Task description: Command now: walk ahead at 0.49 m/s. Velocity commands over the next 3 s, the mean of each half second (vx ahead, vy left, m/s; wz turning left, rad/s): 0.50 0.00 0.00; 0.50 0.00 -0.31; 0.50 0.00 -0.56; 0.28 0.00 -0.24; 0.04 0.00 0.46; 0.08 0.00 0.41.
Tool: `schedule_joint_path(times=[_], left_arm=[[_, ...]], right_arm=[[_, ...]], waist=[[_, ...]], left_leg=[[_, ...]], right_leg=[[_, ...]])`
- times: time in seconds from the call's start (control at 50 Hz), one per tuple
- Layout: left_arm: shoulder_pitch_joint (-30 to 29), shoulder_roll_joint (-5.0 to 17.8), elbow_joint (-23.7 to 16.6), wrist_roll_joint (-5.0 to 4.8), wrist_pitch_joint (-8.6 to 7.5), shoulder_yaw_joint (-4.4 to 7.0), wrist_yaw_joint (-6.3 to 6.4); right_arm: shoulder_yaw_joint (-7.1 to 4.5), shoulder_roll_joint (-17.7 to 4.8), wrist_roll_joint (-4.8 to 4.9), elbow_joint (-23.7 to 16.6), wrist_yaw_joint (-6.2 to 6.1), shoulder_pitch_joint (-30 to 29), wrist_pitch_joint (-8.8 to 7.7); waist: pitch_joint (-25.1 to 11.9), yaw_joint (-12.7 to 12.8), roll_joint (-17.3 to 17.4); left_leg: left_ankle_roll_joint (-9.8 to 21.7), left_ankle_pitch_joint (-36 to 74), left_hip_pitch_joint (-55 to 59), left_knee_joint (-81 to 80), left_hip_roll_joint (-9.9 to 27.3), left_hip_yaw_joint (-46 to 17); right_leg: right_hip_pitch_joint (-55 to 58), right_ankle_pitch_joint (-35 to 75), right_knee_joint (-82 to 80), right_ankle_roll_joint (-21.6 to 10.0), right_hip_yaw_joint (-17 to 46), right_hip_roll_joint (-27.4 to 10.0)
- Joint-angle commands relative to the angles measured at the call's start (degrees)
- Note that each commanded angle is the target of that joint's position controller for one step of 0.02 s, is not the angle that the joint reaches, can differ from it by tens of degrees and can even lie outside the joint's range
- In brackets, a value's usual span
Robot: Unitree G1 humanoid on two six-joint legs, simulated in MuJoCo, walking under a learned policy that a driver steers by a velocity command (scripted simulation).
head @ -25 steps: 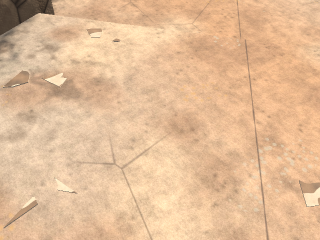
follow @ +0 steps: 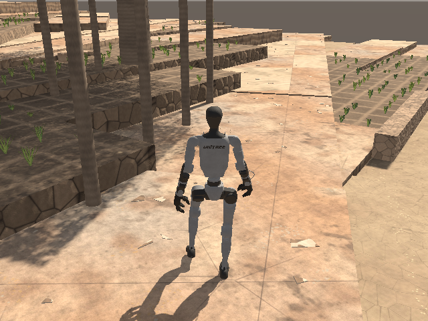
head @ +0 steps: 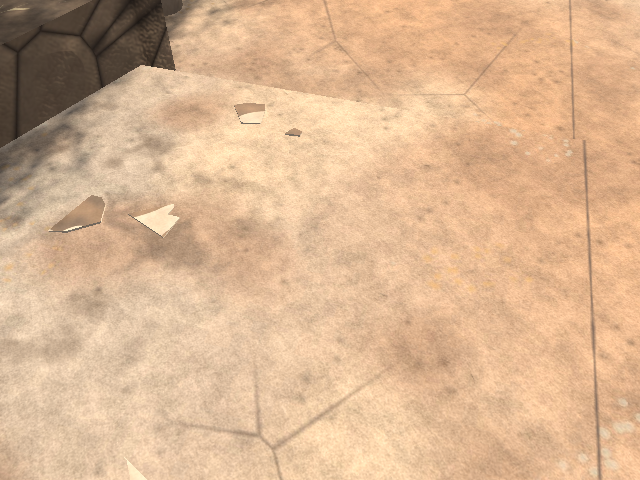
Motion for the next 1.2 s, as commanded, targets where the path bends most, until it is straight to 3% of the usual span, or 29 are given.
schedule_joint_path(times=[0.02,0.1,0.16,0.2,0.22,0.24,0.26,0.28,0.3,0.32,0.34,0.36,0.4,0.52,0.6,0.72,0.78,0.82,0.84,0.86,0.88,0.9,0.92,0.94,0.96,1.02,1.06,1.12,1.2], left_arm=[[-1.12,8.7,-3.49,-0.44,-0.56,1.38,0.99],[3.97,9.35,-1.88,-1.11,0.13,1.58,1.15],[5.61,9.87,-0.97,-1.22,1.1,2.02,1.42],[4.16,10.85,-1.29,-1.21,1.63,2.44,1.55],[2.7,11.09,-1.71,-1.08,1.94,2.48,1.53],[1.96,9.71,-2.32,-0.71,2.15,1.93,1.5],[2.78,7.49,-3.99,0.47,2.0,0.87,1.53],[10.25,-0.66,-3.64,-0.47,0.62,-1.27,0.79],[5.79,6.27,-3.44,-2.01,-0.72,0.2,0.65],[0.14,9.1,-5.28,-2.99,-1.5,0.98,0.57],[-2.53,8.87,-5.73,-2.69,-1.62,1.07,1.02],[-3.69,8.36,-5.81,-1.74,-1.25,1.53,1.36],[-1.37,5.89,-5.36,-1.41,0.29,1.61,1.37],[-10.65,5.14,-8.66,-0.49,1.52,2.02,1.48],[-17.19,3.82,-10.25,-1.02,1.09,1.41,0.55],[-24.45,4.05,-14.3,-1.72,0.97,0.92,-1.53],[-21.37,6.04,-15.12,-1.49,0.89,1.81,-2.51],[-6.53,10.73,-11.53,-1.47,1.2,4.69,-2.21],[2.95,16.23,-10.17,-1.3,1.65,6.43,-1.17],[3.04,18.7,-10.32,-1.48,1.38,6.4,-1.49],[3.79,13.7,-10.5,-1.34,1.24,5.08,-1.39],[0.62,11.38,-11.14,-1.17,0.97,4.51,-1.16],[-3.65,10.22,-12.53,-1.1,0.79,4.05,-1.15],[-7.01,8.83,-13.64,-0.72,0.78,3.61,-1.15],[-8.51,7.84,-14.43,-0.2,0.75,3.19,-0.98],[-7.23,9.64,-14.75,-0.78,0.66,3.58,0.0],[-4.79,11.18,-14.51,-0.95,0.73,3.98,0.89],[-2.13,11.06,-14.27,-1.31,1.34,3.98,1.59],[1.23,10.98,-13.42,-1.69,1.94,4.0,1.79]], right_arm=[[0.03,-1.4,-0.13,-3.17,0.59,-2.87,-0.5],[0.72,-1.28,0.56,-5.49,1.86,-10.47,-0.82],[0.75,-2.24,0.82,-7.45,3.05,-13.24,-1.37],[0.06,-4.19,0.89,-7.2,3.42,-9.91,-1.7],[-0.89,-5.93,0.82,-5.79,3.33,-4.41,-1.81],[-2.42,-8.88,0.7,-2.62,2.96,5.9,-1.78],[-3.63,-13.86,-0.19,-0.54,2.32,16.95,-1.55],[-3.87,-15.98,-0.59,0.81,2.98,19.0,-1.42],[-2.24,-9.85,-0.18,0.2,3.09,17.15,-1.55],[-1.47,-7.5,-0.02,-0.83,2.89,11.79,-1.66],[-0.95,-6.46,-0.27,-1.87,2.92,6.89,-1.69],[-0.64,-5.17,-0.63,-2.13,3.09,4.4,-1.75],[-0.26,-3.78,-1.1,-1.24,3.31,4.26,-1.98],[-0.89,-6.82,-0.73,1.34,1.47,9.55,-1.58],[-0.94,-7.66,-0.6,2.33,0.73,11.89,-1.29],[-1.39,-7.99,-0.37,4.73,0.29,15.25,-0.18],[-2.0,-9.91,-0.18,3.65,-0.23,12.5,0.75],[-1.76,-9.86,-0.36,2.25,-0.8,10.97,1.68],[-0.93,-8.59,-1.44,0.38,-0.98,11.77,1.26],[1.66,-0.36,-2.01,-1.06,0.39,17.24,-0.74],[0.52,-5.97,0.28,-1.49,1.17,11.35,-2.94],[0.0,-7.99,1.78,-3.17,1.49,6.65,-4.11],[-0.04,-7.91,1.2,-3.43,1.11,4.73,-4.51],[-0.65,-8.19,-0.09,-3.49,0.65,4.04,-4.25],[-0.98,-8.12,-0.59,-3.84,0.49,4.67,-3.47],[-1.02,-6.16,-1.34,-5.15,-0.01,3.99,-1.62],[-0.92,-5.66,-1.56,-7.01,-0.25,-0.64,-1.2],[-0.42,-4.2,-1.3,-9.01,0.24,-6.86,-1.54],[-0.13,-4.54,-0.39,-11.71,1.27,-12.8,-2.24]], waist=[[4.1,-1.26,-4.45],[5.41,1.48,-4.54],[5.76,1.24,-5.18],[3.37,-1.47,-6.68],[-0.17,-4.82,-7.28],[-6.47,-9.38,-6.58],[-15.88,-12.17,1.1],[-23.14,-7.59,16.34],[-19.27,-9.35,9.43],[-11.13,-8.47,6.55],[-7.14,-6.47,0.96],[-4.1,-4.88,-0.32],[-3.17,-2.34,1.38],[1.66,-3.34,0.45],[3.11,-5.48,1.21],[5.59,-7.3,0.66],[2.12,-4.36,2.87],[-6.56,3.11,1.79],[-13.19,5.6,-6.77],[-19.32,-0.26,-18.46],[-18.64,3.14,-12.21],[-11.14,2.9,-9.67],[-7.27,0.75,-3.39],[-4.49,-1.4,-1.43],[-3.99,-3.29,-2.28],[-1.92,-4.38,-4.07],[-0.27,-3.14,-4.28],[0.5,-0.83,-5.76],[0.9,1.42,-7.13]], left_leg=[[-0.57,9.41,1.23,-11.14,-0.84,1.07],[-0.46,10.2,1.63,-19.58,-3.05,2.6],[1.23,4.97,0.85,-23.07,-3.9,2.31],[2.92,0.84,7.19,-24.59,-5.75,3.5],[4.21,0.32,15.34,-25.41,-7.78,5.2],[6.19,1.62,29.54,-25.02,-8.19,5.2],[10.32,2.43,48.01,-23.72,3.94,-9.09],[19.04,-9.29,64.68,-32.22,14.92,-36.93],[16.32,-13.52,62.05,-35.4,12.85,-37.41],[13.67,-9.11,54.15,-36.15,11.09,-28.1],[12.58,-1.72,45.49,-37.64,9.07,-21.37],[12.08,2.92,38.85,-39.36,6.99,-16.46],[11.87,5.02,33.28,-42.59,4.68,-11.65],[12.19,7.42,32.77,-46.98,3.58,-5.27],[9.88,5.68,34.29,-48.04,2.12,0.56],[8.4,9.62,45.86,-44.33,6.55,4.88],[6.45,31.3,47.93,-35.58,7.02,7.82],[3.42,41.34,41.9,-15.03,3.27,11.64],[0.84,21.7,26.5,4.67,0.08,12.68],[-2.01,-27.42,3.02,21.54,-12.19,5.01],[-0.29,-27.47,-3.47,26.41,-9.76,-3.74],[1.02,-22.14,-6.98,25.27,-7.19,-3.04],[1.28,-17.25,-4.41,21.18,-4.62,-2.62],[0.73,-14.75,-0.51,16.54,-3.04,-2.36],[0.28,-13.52,3.49,14.16,-1.94,-2.82],[-2.29,-10.57,5.21,6.05,-2.02,-1.42],[-3.79,-3.94,3.39,-1.72,-3.01,-0.76],[-3.98,6.86,6.06,-14.76,-5.69,-0.48],[-3.38,10.52,9.33,-23.34,-8.11,-0.8]], right_leg=[[-4.4,9.76,-7.8,-7.68,8.75,-15.07],[1.86,9.03,-5.89,-7.09,7.87,-16.51],[8.44,12.24,-2.2,-6.37,8.7,-19.54],[10.34,22.29,2.34,-5.16,8.38,-20.18],[9.82,32.23,8.84,-4.15,6.84,-18.78],[5.22,35.49,20.65,-2.45,4.48,-15.62],[-7.97,17.54,40.38,-0.27,1.53,-11.53],[-29.45,-22.08,57.59,2.53,5.1,-1.11],[-35.7,-23.3,63.62,1.35,11.74,-4.26],[-38.47,-18.0,63.67,0.46,10.35,-7.0],[-35.84,-12.6,61.11,0.72,8.86,-9.98],[-33.39,-9.65,57.65,1.11,8.4,-11.66],[-28.29,-6.89,53.85,1.47,8.45,-13.4],[-36.1,5.83,38.64,4.05,7.13,-14.1],[-34.03,15.71,26.55,3.65,4.81,-12.0],[-37.47,10.28,20.55,0.67,4.54,-10.07],[-29.18,2.72,20.34,-1.89,0.27,-6.39],[-8.0,3.86,17.97,-4.83,-1.6,-1.71],[9.79,4.82,17.48,-9.23,15.37,-12.5],[26.99,-6.69,8.91,-19.21,46.8,-24.12],[27.33,-10.09,4.34,-16.84,48.14,-23.31],[21.06,-5.89,3.88,-14.47,39.81,-21.58],[12.36,-0.11,3.21,-13.07,33.51,-19.4],[4.34,5.5,2.15,-12.36,29.02,-17.69],[-0.36,8.5,0.69,-12.22,26.82,-16.31],[-6.62,12.85,-1.7,-12.6,22.27,-14.35],[-7.85,13.7,-2.2,-11.71,20.41,-13.09],[-8.95,10.42,-1.06,-8.75,17.99,-10.09],[-6.41,7.09,1.51,-7.34,21.23,-11.0]])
